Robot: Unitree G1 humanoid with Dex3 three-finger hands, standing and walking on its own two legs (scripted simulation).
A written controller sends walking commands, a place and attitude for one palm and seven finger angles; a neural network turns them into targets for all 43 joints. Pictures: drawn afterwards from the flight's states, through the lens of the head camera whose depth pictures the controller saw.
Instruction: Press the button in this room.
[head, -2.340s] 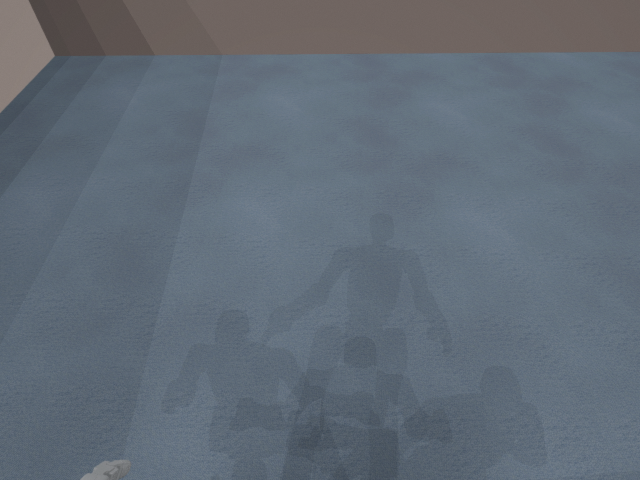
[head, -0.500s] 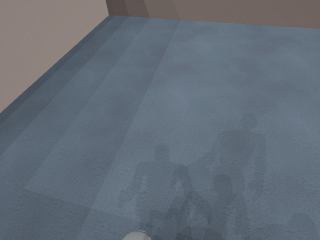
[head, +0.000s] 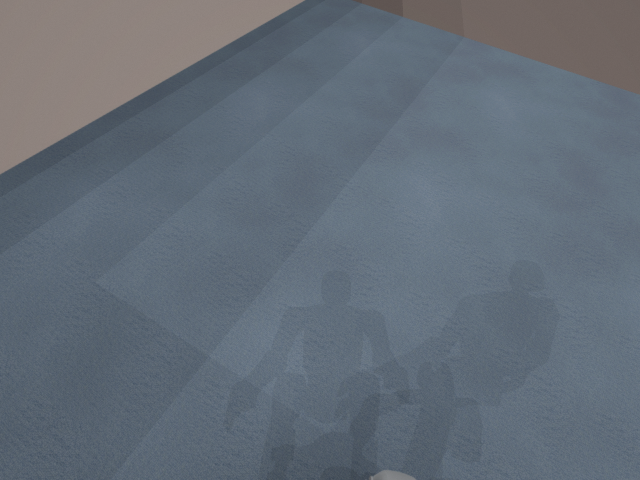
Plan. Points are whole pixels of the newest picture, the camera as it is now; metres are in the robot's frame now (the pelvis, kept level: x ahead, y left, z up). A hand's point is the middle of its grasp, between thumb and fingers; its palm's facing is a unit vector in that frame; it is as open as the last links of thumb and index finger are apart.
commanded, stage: turn or walk to find it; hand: left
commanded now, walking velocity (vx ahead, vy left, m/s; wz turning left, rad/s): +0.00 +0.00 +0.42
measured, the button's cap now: out of the picture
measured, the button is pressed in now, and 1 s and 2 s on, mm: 0 0 0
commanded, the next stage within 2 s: stand and wait in 1.58 s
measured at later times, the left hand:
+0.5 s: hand out of the picture +0.02 +0.15 -0.14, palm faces +0.23 -0.93 -0.27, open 7.4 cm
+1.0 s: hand out of the picture -0.14 +0.19 -0.18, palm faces +0.47 -0.86 -0.21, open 7.4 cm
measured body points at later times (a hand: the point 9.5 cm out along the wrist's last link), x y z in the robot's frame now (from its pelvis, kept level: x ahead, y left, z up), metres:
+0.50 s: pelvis -0.02 -0.06 +0.00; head -0.01 -0.09 +0.45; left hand +0.01 +0.20 -0.12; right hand +0.05 -0.31 -0.16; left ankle -0.07 +0.09 -0.65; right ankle -0.01 -0.14 -0.74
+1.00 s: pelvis -0.07 -0.01 +0.00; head -0.07 +0.04 +0.45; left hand -0.16 +0.24 -0.17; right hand +0.13 -0.18 -0.12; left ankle -0.09 +0.07 -0.74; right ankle -0.02 -0.16 -0.66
